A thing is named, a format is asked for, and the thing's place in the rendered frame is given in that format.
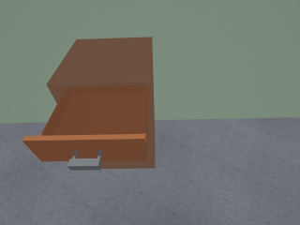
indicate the cabinet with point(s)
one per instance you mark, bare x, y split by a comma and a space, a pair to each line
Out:
113, 61

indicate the handle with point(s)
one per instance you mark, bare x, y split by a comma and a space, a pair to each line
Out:
85, 164

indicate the drawer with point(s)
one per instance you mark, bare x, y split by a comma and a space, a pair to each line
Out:
88, 119

